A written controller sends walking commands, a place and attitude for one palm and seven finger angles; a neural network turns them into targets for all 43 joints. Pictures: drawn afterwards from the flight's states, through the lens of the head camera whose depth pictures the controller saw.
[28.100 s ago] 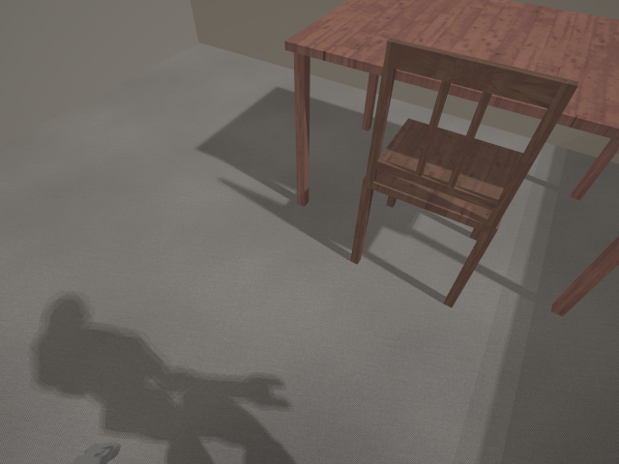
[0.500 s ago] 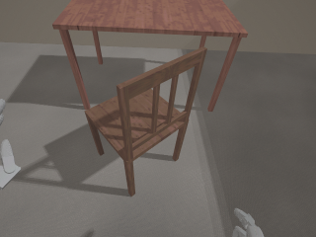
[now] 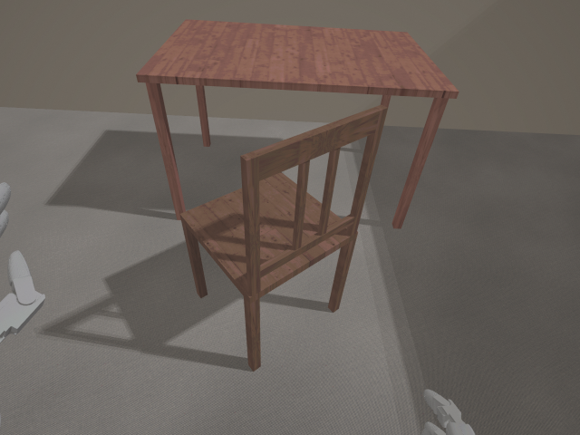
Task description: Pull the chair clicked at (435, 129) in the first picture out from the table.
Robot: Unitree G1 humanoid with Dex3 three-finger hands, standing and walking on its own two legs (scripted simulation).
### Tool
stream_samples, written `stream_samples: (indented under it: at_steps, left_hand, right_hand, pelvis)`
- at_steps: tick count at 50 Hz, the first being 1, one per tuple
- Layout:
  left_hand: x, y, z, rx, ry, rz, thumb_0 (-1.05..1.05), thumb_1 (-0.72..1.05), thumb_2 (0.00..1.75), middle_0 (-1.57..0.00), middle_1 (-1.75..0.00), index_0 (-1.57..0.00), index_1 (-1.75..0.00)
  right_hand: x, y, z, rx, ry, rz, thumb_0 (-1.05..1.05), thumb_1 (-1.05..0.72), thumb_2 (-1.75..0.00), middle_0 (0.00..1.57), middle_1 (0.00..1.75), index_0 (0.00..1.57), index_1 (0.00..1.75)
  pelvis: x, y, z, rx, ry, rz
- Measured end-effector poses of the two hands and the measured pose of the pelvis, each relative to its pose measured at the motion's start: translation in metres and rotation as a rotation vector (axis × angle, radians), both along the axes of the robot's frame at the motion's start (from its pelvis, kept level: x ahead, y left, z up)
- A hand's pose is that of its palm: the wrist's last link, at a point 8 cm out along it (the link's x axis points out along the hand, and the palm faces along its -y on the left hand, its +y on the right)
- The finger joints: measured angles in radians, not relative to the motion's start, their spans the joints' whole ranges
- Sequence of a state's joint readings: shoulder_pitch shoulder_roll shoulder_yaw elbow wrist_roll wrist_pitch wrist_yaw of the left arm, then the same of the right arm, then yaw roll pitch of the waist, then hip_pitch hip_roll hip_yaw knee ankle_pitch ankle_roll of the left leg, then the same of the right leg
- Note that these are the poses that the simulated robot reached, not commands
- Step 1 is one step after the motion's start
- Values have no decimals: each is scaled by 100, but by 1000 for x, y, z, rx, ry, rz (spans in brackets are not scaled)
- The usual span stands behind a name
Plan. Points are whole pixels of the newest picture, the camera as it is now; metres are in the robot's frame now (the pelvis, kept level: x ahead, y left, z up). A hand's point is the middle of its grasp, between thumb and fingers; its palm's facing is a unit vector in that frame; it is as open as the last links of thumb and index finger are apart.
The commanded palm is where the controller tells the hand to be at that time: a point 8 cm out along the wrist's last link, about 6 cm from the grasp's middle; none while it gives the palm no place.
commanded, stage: stop stepping back and stand still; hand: left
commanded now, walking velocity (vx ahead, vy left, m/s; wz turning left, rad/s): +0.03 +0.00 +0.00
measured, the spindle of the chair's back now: (300, 208) +0.66 -0.01 -0.09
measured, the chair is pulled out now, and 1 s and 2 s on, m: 0.50 0.50 0.50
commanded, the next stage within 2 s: let the arm hang, fingers relaxed in 0.04 s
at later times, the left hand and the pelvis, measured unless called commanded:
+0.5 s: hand out of the picture +0.03 +0.18 -0.17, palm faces +0.09 -0.98 -0.20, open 6.8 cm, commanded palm none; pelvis +0.01 +0.00 +0.00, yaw +4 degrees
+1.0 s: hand out of the picture +0.03 +0.19 -0.16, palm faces +0.05 -0.98 -0.21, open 7.3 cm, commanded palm none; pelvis +0.03 +0.02 +0.01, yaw +2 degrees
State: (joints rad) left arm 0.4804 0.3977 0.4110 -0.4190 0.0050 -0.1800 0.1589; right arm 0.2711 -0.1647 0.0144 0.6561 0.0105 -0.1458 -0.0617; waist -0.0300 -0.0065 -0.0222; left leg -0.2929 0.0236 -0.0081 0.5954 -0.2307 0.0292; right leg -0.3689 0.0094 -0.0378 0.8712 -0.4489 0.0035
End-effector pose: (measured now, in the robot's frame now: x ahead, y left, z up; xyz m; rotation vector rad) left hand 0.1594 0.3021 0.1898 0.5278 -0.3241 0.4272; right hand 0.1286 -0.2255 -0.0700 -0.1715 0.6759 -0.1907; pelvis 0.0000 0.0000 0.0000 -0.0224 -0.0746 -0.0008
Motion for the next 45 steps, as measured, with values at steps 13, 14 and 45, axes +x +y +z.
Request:
stream_samples:
  at_steps: [13, 14, 45]
  left_hand:
    - [15, 12, -146, -261, 525, 67, 0, 90, 90, -20, -30, -20, -30]
    - [12, 7, -182, -322, 652, 76, 0, 90, 90, -20, -30, -19, -30]
    - [-147, -66, -317, -654, 1610, 229, 0, 91, 90, -20, -30, -20, -30]
  right_hand:
    - [-15, -15, -48, -21, 248, 96, 1, -90, -90, 21, 30, 20, 30]
    - [-20, -17, -55, -25, 279, 89, 1, -90, -90, 20, 30, 20, 30]
    - [-104, 29, -67, 100, 717, 0, 1, -92, -90, 20, 30, 20, 30]
  pelvis:
    - [-1, 9, -18, 0, 72, 85]
    - [-2, 9, -21, 16, 70, 86]
    - [24, 15, 13, 27, 56, 50]
